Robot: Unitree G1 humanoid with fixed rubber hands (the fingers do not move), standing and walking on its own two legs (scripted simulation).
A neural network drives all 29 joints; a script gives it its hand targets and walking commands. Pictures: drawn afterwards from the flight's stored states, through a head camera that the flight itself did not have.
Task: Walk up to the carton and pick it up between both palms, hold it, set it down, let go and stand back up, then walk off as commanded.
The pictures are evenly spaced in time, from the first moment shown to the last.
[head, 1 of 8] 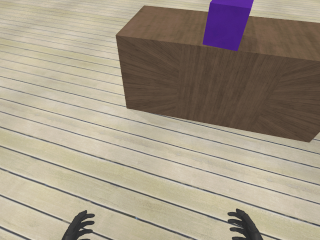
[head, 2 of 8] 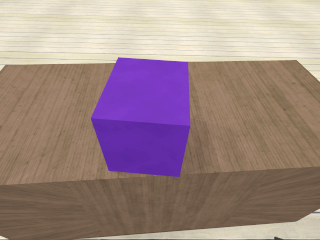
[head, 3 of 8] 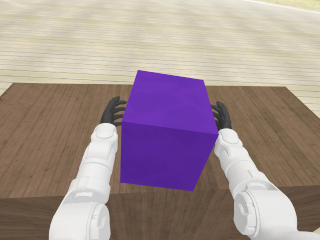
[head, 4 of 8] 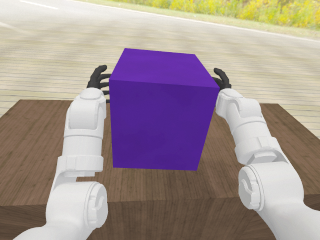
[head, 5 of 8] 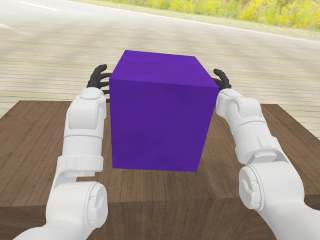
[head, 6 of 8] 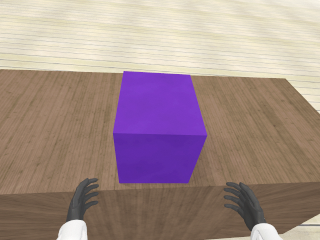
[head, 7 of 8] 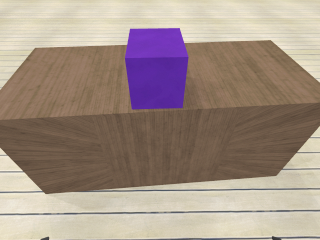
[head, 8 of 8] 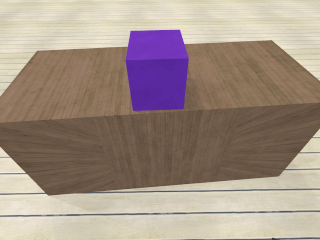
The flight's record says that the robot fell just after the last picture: no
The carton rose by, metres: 0.20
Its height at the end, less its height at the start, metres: +0.00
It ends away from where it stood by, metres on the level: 0.03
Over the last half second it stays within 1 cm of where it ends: yes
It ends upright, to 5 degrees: yes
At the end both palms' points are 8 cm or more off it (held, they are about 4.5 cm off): yes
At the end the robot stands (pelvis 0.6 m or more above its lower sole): yes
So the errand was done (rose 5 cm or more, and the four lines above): yes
